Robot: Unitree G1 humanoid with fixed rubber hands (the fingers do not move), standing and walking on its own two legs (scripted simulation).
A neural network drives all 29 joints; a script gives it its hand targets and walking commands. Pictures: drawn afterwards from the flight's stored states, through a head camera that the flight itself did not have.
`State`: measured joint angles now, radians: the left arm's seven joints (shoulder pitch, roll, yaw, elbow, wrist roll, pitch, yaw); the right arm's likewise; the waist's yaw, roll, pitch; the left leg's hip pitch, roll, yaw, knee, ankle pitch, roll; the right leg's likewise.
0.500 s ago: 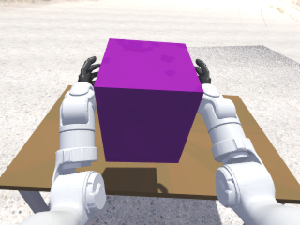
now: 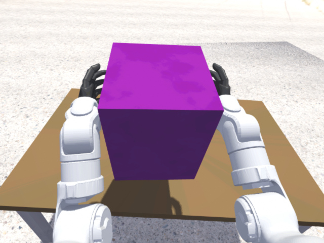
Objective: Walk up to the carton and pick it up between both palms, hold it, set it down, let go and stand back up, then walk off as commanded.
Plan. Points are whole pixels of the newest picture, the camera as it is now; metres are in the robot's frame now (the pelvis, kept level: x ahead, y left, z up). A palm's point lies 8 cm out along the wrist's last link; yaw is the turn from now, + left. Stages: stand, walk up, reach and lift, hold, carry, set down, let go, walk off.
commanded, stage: hold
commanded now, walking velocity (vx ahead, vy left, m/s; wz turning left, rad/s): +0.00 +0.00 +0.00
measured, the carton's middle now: (156, 115) +0.35 +0.02 +0.18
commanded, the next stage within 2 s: set down in 0.40 s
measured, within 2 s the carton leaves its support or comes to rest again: neither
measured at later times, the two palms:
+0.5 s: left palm (88, 99) +0.33 +0.16 +0.24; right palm (225, 101) +0.34 -0.13 +0.24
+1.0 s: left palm (101, 105) +0.37 +0.15 +0.20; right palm (220, 107) +0.38 -0.14 +0.19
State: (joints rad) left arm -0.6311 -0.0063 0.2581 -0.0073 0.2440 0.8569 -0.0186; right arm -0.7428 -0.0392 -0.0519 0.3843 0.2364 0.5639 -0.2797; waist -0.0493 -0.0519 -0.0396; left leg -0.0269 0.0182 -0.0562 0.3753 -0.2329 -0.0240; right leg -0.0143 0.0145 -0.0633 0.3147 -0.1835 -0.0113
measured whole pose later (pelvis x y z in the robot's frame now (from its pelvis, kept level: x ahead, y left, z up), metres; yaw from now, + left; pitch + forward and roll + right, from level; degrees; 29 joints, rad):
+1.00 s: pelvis +0.00 -0.01 +0.00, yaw +0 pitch -7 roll +0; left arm -0.68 -0.07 0.40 0.24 0.33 0.58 -0.07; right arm -0.79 -0.03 -0.06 0.74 0.23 0.18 -0.22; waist -0.05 -0.05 0.01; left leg 0.00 0.02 -0.06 0.33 -0.21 -0.03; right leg -0.01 0.01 -0.06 0.31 -0.18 -0.02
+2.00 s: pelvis +0.02 -0.02 +0.00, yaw +0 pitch -6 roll +0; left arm -0.48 -0.12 0.31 0.18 0.33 0.40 0.03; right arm -0.69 -0.03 -0.03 0.76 0.17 0.01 -0.15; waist -0.04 -0.05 0.06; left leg 0.00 0.03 -0.06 0.33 -0.23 -0.04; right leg 0.00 0.03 -0.06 0.31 -0.21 -0.03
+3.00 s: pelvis +0.02 -0.03 +0.00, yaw -1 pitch +9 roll +0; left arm -0.48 -0.18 0.39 0.44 0.33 0.11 0.08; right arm -0.72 -0.03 -0.15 1.00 0.02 -0.21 -0.06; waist 0.05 -0.05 -0.03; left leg -0.27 0.05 -0.06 0.32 -0.20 -0.06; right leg -0.29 0.04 -0.06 0.31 -0.18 -0.05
